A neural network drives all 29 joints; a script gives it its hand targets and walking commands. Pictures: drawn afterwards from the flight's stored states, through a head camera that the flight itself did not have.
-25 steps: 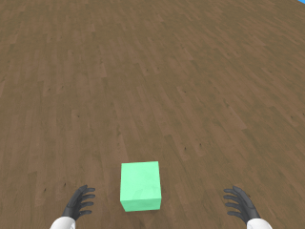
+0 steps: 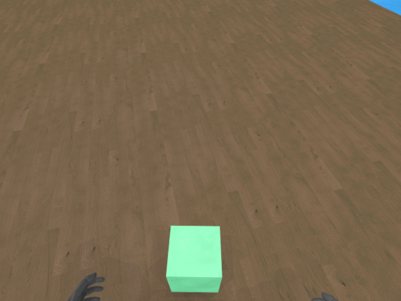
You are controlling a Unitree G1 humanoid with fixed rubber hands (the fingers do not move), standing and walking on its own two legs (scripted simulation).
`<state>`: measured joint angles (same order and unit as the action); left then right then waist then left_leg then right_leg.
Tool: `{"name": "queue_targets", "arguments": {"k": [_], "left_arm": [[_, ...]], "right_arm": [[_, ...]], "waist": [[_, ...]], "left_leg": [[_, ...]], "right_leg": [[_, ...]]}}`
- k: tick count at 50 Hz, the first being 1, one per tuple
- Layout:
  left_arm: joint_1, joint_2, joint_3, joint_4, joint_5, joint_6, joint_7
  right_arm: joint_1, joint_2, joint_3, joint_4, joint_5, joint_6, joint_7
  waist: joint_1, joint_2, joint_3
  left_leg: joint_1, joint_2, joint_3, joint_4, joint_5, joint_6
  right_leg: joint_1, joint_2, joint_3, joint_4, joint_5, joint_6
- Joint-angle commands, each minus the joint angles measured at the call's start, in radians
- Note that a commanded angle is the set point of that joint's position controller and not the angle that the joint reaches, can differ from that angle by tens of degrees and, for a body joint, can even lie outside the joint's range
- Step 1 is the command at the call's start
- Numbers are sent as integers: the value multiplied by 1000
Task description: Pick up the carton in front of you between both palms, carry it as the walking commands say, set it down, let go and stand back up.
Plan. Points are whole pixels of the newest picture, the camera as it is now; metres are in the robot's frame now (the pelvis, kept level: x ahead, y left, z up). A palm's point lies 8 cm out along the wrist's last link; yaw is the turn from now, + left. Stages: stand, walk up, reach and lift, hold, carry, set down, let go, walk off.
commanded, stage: stand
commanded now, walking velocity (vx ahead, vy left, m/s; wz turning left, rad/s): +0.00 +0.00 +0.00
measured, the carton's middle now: (195, 259) +0.40 +0.04 -0.64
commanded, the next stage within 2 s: none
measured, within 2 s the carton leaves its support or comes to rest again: neither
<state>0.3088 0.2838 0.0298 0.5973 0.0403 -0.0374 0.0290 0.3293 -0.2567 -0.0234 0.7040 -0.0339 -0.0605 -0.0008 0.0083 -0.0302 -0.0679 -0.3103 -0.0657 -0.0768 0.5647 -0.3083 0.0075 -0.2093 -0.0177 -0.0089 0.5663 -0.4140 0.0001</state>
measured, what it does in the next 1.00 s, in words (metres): stands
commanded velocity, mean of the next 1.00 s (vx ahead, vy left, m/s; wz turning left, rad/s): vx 0.00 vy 0.00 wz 0.00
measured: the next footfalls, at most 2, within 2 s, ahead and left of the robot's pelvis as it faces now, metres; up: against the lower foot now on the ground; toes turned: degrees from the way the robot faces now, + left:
none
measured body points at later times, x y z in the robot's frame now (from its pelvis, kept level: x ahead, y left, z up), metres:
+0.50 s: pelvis +0.02 +0.00 -0.01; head +0.02 +0.01 +0.44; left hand +0.07 +0.27 -0.13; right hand +0.13 -0.24 -0.13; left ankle -0.01 +0.12 -0.73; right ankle -0.08 -0.11 -0.73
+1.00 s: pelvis +0.00 +0.00 -0.01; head +0.00 +0.01 +0.44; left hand +0.00 +0.27 -0.14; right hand +0.10 -0.25 -0.13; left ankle -0.01 +0.12 -0.73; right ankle -0.08 -0.11 -0.73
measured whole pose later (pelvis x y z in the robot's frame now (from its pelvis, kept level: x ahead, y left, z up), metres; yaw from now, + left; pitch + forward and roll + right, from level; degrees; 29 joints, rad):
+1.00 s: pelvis +0.00 +0.00 -0.01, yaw +6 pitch +2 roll -1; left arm 0.41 0.28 0.00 0.76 0.02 0.03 0.05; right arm 0.32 -0.24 0.01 0.80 -0.02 0.01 -0.03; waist 0.02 -0.01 -0.04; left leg -0.34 -0.09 -0.17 0.66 -0.35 0.01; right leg -0.16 -0.03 -0.11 0.58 -0.44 0.00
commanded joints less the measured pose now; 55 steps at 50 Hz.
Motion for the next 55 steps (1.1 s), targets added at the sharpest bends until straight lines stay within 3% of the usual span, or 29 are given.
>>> {"name": "queue_targets", "arguments": {"k": [1,7,14,37,55], "left_arm": [[5,97,19,-58,-10,-26,9],[58,101,6,-36,-21,-3,21],[96,101,1,-12,-27,17,29],[145,109,-1,74,-18,54,29],[166,97,-3,167,-16,57,23]], "right_arm": [[-8,-109,-20,-40,5,-24,-7],[19,-110,-11,-15,10,-2,-18],[20,-107,-6,-9,15,18,-26],[11,-110,2,14,9,52,-35],[21,-97,2,78,15,60,-37]], "waist": [[10,35,-61],[9,12,-32],[11,17,-15],[15,46,53],[14,39,88]], "left_leg": [[4,103,-102,-20,414,11],[-23,85,-101,32,412,23],[-29,75,-106,66,430,32],[-62,60,-161,28,336,44],[-58,54,-162,0,313,43]], "right_leg": [[24,-77,59,-27,299,18],[13,-85,29,1,429,9],[16,-82,-3,14,474,-1],[34,-71,-28,-45,222,-30],[65,-79,-29,-89,221,-45]]}}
